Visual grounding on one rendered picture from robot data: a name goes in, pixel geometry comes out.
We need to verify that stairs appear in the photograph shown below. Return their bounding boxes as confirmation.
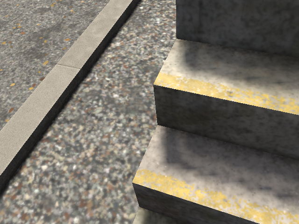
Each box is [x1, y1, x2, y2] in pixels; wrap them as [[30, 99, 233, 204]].
[[132, 0, 299, 224]]

